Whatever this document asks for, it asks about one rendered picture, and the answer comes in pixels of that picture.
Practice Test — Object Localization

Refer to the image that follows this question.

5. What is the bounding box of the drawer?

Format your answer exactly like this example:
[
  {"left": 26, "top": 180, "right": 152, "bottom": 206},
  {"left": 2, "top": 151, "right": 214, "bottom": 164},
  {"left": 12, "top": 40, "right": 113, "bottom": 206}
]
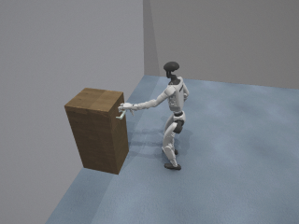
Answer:
[{"left": 110, "top": 99, "right": 124, "bottom": 131}]

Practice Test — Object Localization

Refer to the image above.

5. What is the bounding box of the robot left shin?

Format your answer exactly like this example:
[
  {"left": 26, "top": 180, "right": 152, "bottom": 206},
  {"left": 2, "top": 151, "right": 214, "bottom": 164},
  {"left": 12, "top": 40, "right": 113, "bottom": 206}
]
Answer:
[{"left": 162, "top": 146, "right": 177, "bottom": 167}]

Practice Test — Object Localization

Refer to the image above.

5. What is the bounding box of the robot right shin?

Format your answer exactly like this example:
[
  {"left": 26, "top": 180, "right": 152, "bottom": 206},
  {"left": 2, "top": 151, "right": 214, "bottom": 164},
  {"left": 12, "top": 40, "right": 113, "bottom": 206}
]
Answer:
[{"left": 164, "top": 132, "right": 175, "bottom": 150}]

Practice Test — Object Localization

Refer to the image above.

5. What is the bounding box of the handle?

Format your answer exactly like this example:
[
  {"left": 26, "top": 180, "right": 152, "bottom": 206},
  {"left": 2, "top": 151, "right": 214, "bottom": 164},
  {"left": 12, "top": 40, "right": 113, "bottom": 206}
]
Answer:
[{"left": 116, "top": 110, "right": 126, "bottom": 119}]

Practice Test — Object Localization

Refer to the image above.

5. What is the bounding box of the cabinet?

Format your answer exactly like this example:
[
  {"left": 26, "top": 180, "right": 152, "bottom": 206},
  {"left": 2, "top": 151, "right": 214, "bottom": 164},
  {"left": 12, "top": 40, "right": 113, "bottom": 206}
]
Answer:
[{"left": 64, "top": 88, "right": 129, "bottom": 175}]

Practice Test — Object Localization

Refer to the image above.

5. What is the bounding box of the robot left upper arm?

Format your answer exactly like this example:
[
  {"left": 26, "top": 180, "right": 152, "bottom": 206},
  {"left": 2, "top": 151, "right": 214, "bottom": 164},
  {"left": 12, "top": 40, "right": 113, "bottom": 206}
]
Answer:
[{"left": 152, "top": 86, "right": 176, "bottom": 107}]

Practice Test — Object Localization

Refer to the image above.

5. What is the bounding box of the robot left forearm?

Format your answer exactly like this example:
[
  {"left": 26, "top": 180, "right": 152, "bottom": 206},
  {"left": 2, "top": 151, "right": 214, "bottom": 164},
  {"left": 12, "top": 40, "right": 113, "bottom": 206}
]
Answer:
[{"left": 131, "top": 100, "right": 155, "bottom": 111}]

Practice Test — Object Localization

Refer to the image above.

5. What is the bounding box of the robot left hand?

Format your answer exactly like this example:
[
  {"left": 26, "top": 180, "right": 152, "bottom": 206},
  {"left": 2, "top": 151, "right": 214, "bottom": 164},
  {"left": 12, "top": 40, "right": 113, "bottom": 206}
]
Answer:
[{"left": 118, "top": 103, "right": 135, "bottom": 116}]

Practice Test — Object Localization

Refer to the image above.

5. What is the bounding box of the robot shin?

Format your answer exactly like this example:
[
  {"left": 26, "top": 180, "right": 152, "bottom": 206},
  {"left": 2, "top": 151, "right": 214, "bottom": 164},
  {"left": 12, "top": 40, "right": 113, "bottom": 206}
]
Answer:
[
  {"left": 164, "top": 132, "right": 175, "bottom": 150},
  {"left": 162, "top": 146, "right": 177, "bottom": 167}
]

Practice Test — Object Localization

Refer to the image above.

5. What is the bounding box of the robot right upper arm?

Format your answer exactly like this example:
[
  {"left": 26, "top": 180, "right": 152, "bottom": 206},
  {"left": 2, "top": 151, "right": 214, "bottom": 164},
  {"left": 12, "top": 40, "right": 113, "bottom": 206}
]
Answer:
[{"left": 178, "top": 77, "right": 190, "bottom": 98}]

